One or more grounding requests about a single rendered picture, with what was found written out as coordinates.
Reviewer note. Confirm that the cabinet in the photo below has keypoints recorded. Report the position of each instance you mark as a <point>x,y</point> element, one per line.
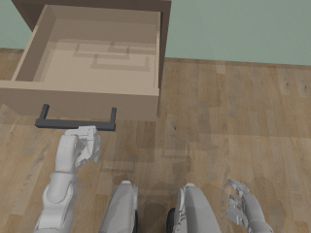
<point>30,10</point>

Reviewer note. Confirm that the drawer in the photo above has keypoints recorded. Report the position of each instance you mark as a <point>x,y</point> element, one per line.
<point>84,61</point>

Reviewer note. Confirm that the left robot hand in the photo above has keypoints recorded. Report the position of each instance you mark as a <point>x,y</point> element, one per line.
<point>84,140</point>

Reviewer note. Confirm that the robot right foot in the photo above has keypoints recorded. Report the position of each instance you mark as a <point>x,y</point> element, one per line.
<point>170,221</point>

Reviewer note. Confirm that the right robot shin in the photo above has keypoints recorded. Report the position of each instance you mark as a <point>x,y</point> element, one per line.
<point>180,219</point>

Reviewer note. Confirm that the robot left forearm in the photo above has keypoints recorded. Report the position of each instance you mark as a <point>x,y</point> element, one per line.
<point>58,197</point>

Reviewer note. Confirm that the right robot hand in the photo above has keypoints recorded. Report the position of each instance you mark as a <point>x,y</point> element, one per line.
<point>247,208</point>

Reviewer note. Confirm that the handle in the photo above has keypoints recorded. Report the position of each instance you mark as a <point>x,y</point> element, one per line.
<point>43,122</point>

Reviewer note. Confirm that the robot right forearm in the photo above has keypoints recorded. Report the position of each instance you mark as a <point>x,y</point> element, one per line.
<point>258,226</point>

